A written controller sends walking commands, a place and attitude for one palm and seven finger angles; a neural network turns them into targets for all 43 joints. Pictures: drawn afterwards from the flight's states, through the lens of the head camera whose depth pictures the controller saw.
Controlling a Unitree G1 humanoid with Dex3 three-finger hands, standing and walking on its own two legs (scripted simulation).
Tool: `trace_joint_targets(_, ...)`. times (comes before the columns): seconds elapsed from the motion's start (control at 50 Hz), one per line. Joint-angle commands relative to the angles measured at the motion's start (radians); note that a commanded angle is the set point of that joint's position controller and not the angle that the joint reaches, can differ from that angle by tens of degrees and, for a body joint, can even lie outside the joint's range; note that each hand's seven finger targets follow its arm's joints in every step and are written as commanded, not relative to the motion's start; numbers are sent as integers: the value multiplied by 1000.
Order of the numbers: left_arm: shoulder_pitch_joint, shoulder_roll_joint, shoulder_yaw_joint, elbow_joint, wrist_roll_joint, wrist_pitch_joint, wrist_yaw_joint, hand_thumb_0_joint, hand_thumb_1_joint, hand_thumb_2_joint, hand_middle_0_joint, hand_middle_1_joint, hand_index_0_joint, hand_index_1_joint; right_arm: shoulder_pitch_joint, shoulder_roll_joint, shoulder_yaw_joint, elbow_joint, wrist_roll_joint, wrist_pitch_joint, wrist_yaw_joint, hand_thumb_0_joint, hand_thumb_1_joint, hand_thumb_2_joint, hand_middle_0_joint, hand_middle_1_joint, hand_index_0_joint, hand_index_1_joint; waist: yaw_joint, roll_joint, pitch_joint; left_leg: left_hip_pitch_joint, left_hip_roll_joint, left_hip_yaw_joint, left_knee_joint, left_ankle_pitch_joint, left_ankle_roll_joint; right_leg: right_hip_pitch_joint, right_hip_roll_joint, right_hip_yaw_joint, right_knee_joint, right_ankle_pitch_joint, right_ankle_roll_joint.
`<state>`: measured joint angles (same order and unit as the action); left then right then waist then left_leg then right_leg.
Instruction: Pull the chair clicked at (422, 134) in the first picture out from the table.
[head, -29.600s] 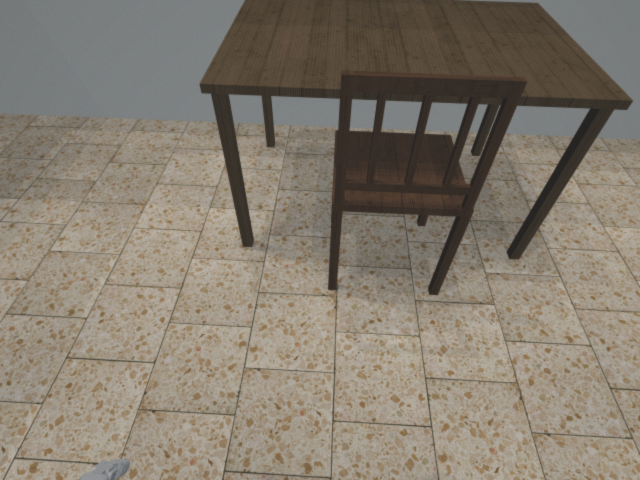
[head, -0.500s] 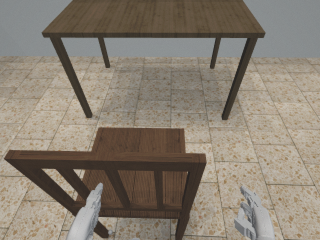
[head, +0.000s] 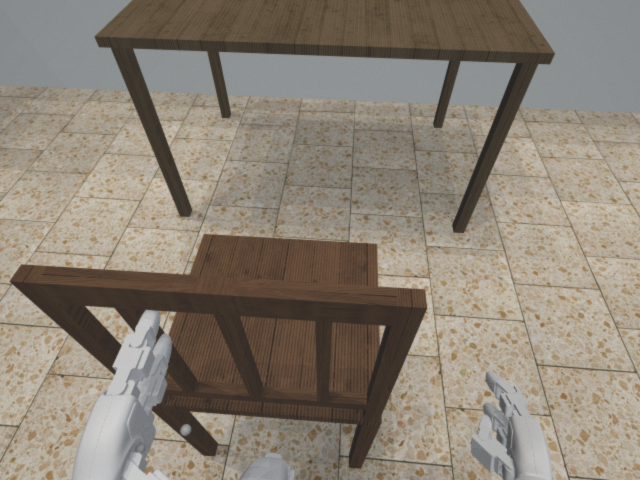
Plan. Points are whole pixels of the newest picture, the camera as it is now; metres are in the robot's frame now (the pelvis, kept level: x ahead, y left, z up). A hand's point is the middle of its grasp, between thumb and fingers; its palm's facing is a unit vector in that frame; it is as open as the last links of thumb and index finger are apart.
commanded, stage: draw the hand back to the body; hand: left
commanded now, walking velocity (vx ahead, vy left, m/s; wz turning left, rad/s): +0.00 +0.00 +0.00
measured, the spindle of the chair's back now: (243, 357) +0.28 +0.13 -0.03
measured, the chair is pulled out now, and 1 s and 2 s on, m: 0.66 0.65 0.65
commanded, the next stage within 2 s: step back with the hand held close in 1.32 s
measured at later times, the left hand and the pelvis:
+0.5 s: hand (91, 381) +0.18 +0.21 +0.15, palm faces +0.27 -0.88 -0.39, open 15.3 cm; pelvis +0.01 +0.00 +0.04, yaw -1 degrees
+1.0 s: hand out of the picture +0.24 +0.27 +0.26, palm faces +0.49 -0.76 -0.44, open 8.7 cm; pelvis +0.04 +0.00 +0.07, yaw -2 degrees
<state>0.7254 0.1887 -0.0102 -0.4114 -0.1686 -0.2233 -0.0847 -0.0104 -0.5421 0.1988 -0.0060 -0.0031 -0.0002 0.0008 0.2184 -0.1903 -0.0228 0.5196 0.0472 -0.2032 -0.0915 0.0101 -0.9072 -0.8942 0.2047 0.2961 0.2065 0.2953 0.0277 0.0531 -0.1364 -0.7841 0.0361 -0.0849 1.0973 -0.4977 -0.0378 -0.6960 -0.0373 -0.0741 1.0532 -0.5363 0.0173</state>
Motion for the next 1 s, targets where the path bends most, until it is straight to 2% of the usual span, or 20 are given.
trace_joint_targets(0.0, 40, 85, 58, -171, -23, -145, -84, 0, -550, 200, 0, 0, 0, 0, -106, -114, -45, -172, 9, -54, 7, 0, -900, -900, 200, 300, 200, 300, -13, -20, -105, 130, -23, 48, -156, 196, 50, 39, 21, -6, -172, 186, -39)
trace_joint_targets(0.04, 11, 161, 134, -295, -47, -133, -88, 0, -550, 200, 0, 0, 0, 0, -113, -114, -47, -188, 16, -57, -3, 0, -900, -900, 200, 300, 200, 300, 4, 2, -178, 180, -23, 52, -173, 215, 55, 97, 15, 6, -187, 202, -39)
trace_joint_targets(0.08, -1, 196, 184, -331, -63, -110, -72, 0, -550, 200, 0, 0, 0, 0, -113, -104, -41, -179, 22, -58, -13, 0, -900, -900, 200, 300, 200, 300, 10, 38, -189, 210, -23, 47, -197, 225, 58, 124, 16, 5, -208, 205, -39)
trace_joint_targets(0.14, -7, 162, 213, -302, -104, -77, -53, 0, -514, 218, -5, -8, -5, -8, -119, -94, -30, -160, 31, -63, -26, 0, -900, -900, 200, 300, 200, 300, 4, -16, -125, 222, -20, 38, -229, 203, 54, 131, 21, -12, -246, 185, -35)
trace_joint_targets(0.22, -90, 196, 258, -318, -143, -85, -48, 0, -369, 287, -25, -37, -25, -37, -117, -105, -15, -124, 34, -97, -42, 0, -900, -900, 200, 300, 200, 300, -5, -7, -73, 250, -15, 30, -256, 190, 53, 146, 27, -8, -297, 162, -34)
trace_joint_targets(0.24, -35, 381, 297, -260, 64, 32, 90, 0, -332, 305, -30, -45, -30, -45, -113, -102, 2, -104, -2, -56, -58, 0, -900, -900, 200, 300, 200, 300, 67, 30, -97, 307, 12, 43, -288, 161, 54, 202, -7, 67, -376, 137, -61)
trace_joint_targets(0.26, -55, 260, 218, -331, 78, 80, 141, 0, -296, 322, -35, -53, -35, -53, -107, -88, 15, -136, -4, -45, -62, 0, -900, -900, 200, 300, 200, 300, 26, 27, -21, 325, 5, 48, -307, 146, 56, 181, -20, 56, -412, 131, -56)
trace_joint_targets(0.28, -72, 261, 228, -309, 89, 107, 170, 0, -260, 340, -40, -60, -40, -60, -102, -92, 7, -126, 0, -41, -65, 0, -900, -900, 200, 300, 200, 300, 22, 0, -12, 336, 9, 43, -313, 136, 54, 185, -20, 53, -433, 119, -56)
trace_joint_targets(0.3, -52, 201, 184, -273, 109, 125, 184, 0, -224, 357, -45, -68, -45, -68, -113, -88, 14, -117, -6, -32, -66, 0, -900, -900, 200, 300, 200, 300, 18, 25, 49, 359, 11, 51, -325, 131, 56, 175, -20, 45, -440, 120, -55)
trace_joint_targets(0.34, -80, 230, 201, -281, 125, 141, 210, 0, -151, 393, -55, -82, -55, -82, -123, -95, 18, -113, -10, -12, -66, 0, -900, -900, 200, 300, 200, 300, 23, 11, 80, 390, 15, 50, -357, 127, 60, 191, -18, 33, -466, 120, -53)
trace_joint_targets(0.38, -105, 265, 236, -242, 132, 152, 229, 0, -79, 428, -65, -97, -65, -97, -138, -104, 16, -100, -15, -3, -72, 0, -900, -900, 200, 300, 200, 300, 24, -79, 110, 396, 17, 47, -388, 122, 62, 226, -15, 30, -514, 109, -50)
trace_joint_targets(0.46, -147, 264, 253, -252, 142, 141, 241, 0, 66, 497, -85, -128, -85, -128, -147, -113, 22, -100, -22, -3, -66, 0, -900, -900, 200, 300, 200, 300, 29, -33, 115, 471, 10, 46, -458, 138, 64, 283, -17, 28, -539, 143, -48)
trace_joint_targets(0.5, -144, 278, 277, -274, 147, 138, 246, 0, 139, 533, -95, -142, -95, -142, -142, -112, 24, -91, -24, -8, -60, 0, -900, -900, 200, 300, 200, 300, 37, 35, 86, 517, 3, 46, -490, 190, 60, 337, -17, 28, -539, 208, -52)
trace_joint_targets(0.58, -202, 343, 339, -339, 146, 134, 257, 0, 284, 603, -115, -173, -115, -173, -147, -121, 24, -71, -30, -16, -55, 0, -900, -900, 200, 300, 200, 300, 40, 53, 56, 574, 7, 42, -535, 292, 55, 418, -17, 25, -561, 318, -55)
trace_joint_targets(0.76, -322, 381, 419, -374, 135, 152, 272, 0, 610, 760, -160, -240, -160, -240, -161, -132, 29, -28, -37, -38, -48, 0, -900, -900, 200, 300, 200, 300, 43, 38, 46, 685, 14, 45, -600, 436, 53, 505, -15, 31, -597, 459, -50)
trace_joint_targets(0.78, -350, 395, 433, -387, 133, 155, 272, 0, 646, 777, -165, -247, -165, -247, -168, -138, 29, -21, -35, -41, -44, 0, -900, -900, 200, 300, 200, 300, 42, 71, 30, 693, 11, 42, -606, 442, 50, 524, -13, 40, -603, 462, -54)
trace_joint_targets(0.8, -346, 385, 439, -374, 139, 153, 274, 0, 682, 795, -170, -255, -170, -255, -158, -131, 30, -14, -37, -42, -43, 0, -900, -900, 200, 300, 200, 300, 46, 79, 33, 707, 13, 45, -611, 471, 51, 528, -16, 34, -601, 477, -51)
trace_joint_targets(0.92, -321, 336, 475, -163, 122, 170, 249, 0, 900, 900, -200, -300, -200, -300, -178, -135, 11, 9, -39, 22, -21, 0, -900, -900, 200, 300, 200, 300, 47, -49, 112, 680, 23, 68, -627, 508, 55, 549, -16, 22, -625, 562, -38)
trace_joint_targets(0.96, -283, 292, 443, -118, 121, 172, 232, 0, 900, 900, -200, -300, -200, -300, -183, -134, 4, 2, -38, 53, -12, 0, -900, -900, 200, 300, 200, 300, 45, -92, 121, 670, 26, 71, -632, 518, 57, 553, -16, 17, -628, 577, -34)
trace_joint_targets(0.98, -263, 279, 437, -88, 117, 180, 223, 0, 900, 900, -200, -300, -200, -300, -197, -135, 1, 1, -33, 64, -6, 0, -900, -900, 200, 300, 200, 300, 43, -69, 123, 667, 23, 75, -633, 505, 57, 555, -15, 23, -636, 571, -35)
